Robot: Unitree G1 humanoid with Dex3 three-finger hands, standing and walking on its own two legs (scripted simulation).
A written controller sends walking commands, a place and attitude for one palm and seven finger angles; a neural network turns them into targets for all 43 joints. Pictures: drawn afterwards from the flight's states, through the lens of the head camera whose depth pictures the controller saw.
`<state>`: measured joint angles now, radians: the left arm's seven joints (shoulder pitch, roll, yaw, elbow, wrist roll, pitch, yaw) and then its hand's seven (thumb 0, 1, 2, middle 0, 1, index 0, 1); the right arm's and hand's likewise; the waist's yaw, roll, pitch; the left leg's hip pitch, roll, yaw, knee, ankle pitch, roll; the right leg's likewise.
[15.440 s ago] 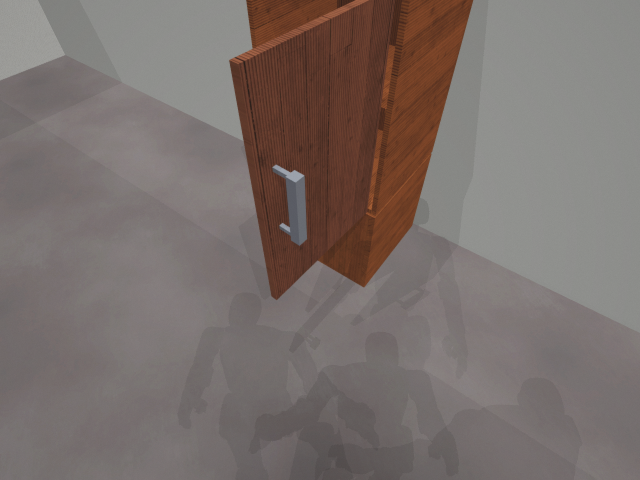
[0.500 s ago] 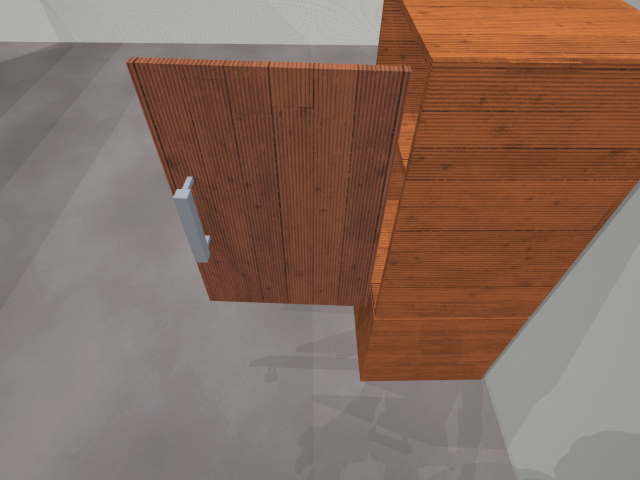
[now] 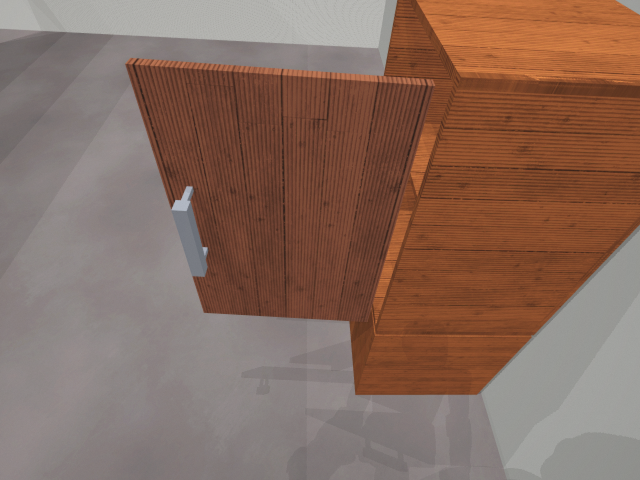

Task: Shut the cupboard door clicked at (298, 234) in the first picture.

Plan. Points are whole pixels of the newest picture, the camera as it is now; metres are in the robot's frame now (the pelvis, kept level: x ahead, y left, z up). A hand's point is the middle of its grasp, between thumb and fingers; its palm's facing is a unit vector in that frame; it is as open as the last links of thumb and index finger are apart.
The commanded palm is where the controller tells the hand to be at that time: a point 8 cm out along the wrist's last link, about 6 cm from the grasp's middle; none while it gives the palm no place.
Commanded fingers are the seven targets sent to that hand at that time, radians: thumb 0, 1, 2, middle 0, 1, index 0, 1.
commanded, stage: shuffle to correct the standing spot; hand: left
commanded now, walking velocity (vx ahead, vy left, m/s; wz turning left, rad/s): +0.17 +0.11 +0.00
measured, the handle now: (194, 232) +0.50 +0.25 -0.03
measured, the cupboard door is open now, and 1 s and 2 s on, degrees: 87 87 87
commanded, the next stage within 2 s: come to a stop and stand still in 0.02 s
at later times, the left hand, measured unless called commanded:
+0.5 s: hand out of the picture +0.08 +0.21 -0.19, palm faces +0.08 -0.98 -0.19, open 7.4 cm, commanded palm none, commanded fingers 0.00 0.90 0.90 -0.20 -0.30 -0.20 -0.30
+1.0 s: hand out of the picture +0.07 +0.23 -0.17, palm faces +0.01 -0.97 -0.25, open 7.4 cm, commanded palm none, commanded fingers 0.00 0.90 0.90 -0.20 -0.30 -0.20 -0.30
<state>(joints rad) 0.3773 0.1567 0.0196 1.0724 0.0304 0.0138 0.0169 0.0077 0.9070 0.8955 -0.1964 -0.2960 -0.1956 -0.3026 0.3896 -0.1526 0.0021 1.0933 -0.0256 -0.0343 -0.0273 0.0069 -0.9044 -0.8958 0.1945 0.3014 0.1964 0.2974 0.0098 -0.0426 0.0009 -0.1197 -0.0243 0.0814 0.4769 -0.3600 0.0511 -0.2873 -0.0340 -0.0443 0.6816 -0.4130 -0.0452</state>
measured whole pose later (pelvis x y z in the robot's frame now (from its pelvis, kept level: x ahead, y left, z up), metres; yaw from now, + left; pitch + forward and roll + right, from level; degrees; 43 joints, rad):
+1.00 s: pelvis +0.03 +0.04 -0.01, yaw +1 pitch -2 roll +0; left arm 0.29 0.18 0.00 0.94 0.03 0.01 0.04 0.01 0.90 0.90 -0.20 -0.30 -0.20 -0.30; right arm 0.29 -0.18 -0.02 0.97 -0.03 0.03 0.00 0.01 -0.91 -0.90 0.20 0.30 0.20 0.30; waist -0.02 0.02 0.01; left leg -0.34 0.02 0.08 0.56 -0.20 0.02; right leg -0.26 -0.03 -0.04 0.60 -0.32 -0.01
